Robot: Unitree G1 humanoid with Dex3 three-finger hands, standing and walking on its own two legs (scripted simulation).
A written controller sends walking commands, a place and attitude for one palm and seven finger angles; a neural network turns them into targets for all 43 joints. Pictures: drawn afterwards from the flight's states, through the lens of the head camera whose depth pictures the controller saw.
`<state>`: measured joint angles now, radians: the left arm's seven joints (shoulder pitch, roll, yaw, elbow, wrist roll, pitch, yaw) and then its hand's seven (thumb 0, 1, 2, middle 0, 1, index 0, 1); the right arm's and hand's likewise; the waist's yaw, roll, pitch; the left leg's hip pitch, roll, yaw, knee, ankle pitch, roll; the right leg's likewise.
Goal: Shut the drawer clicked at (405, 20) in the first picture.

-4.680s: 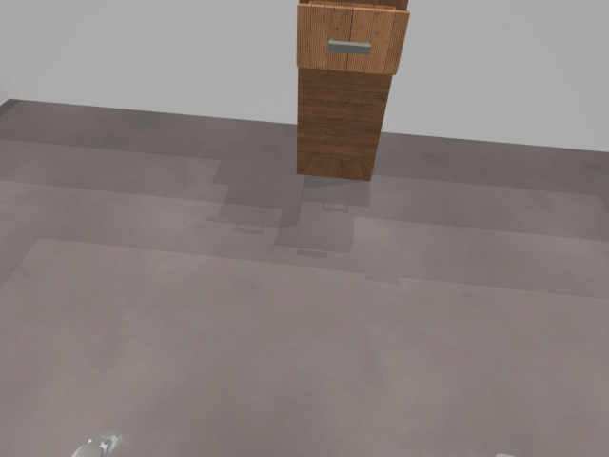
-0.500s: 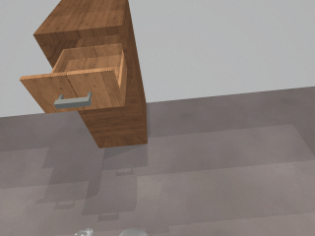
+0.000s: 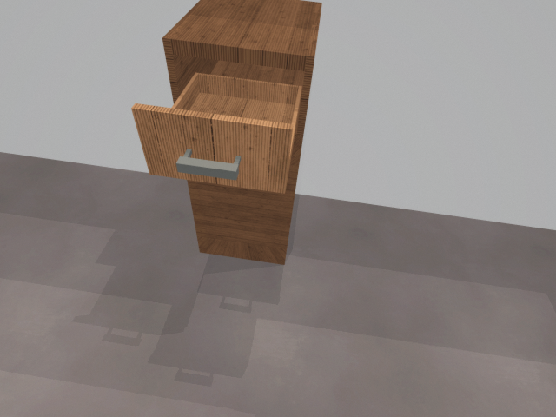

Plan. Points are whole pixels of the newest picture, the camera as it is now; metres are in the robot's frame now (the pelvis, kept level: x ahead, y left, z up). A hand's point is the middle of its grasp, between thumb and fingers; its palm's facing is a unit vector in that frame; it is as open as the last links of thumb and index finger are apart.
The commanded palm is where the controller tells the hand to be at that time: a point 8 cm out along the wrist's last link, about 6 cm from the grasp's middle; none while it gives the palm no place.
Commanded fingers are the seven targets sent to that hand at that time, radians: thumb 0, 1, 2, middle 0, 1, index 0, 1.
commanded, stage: take the last steps up to it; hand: left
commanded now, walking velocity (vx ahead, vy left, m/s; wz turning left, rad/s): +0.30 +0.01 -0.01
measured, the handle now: (210, 162) +0.59 +0.21 +0.01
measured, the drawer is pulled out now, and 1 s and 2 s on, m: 0.26 0.26 0.26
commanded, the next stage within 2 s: come to a stop and stand still in 0.62 s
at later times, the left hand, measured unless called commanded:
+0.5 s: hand (213, 351) +0.26 +0.14 -0.17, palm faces +0.01 -0.98 -0.20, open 7.4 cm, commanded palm none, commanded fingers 0.00 0.90 0.90 -0.20 -0.30 -0.20 -0.30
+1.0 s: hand (187, 382) +0.21 +0.18 -0.18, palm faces +0.04 -0.99 -0.15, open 7.4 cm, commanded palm none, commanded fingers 0.00 0.90 0.90 -0.20 -0.30 -0.20 -0.30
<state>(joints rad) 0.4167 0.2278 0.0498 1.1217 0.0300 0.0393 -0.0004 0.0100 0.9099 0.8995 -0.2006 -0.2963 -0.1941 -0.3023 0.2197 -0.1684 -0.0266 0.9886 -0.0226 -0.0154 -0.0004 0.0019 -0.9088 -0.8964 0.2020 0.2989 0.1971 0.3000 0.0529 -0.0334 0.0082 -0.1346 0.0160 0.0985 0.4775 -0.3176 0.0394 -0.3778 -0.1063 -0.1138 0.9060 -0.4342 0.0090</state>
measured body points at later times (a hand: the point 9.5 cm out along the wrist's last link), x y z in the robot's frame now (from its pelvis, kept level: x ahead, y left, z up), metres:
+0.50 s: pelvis +0.15 -0.03 -0.01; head +0.16 -0.04 +0.43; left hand +0.26 +0.19 -0.15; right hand +0.05 -0.24 -0.17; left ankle +0.04 +0.09 -0.65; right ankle +0.23 -0.12 -0.74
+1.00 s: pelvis +0.23 +0.01 +0.00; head +0.25 +0.04 +0.45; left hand +0.21 +0.23 -0.17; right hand +0.29 -0.22 -0.14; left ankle +0.26 +0.11 -0.74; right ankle +0.21 -0.12 -0.70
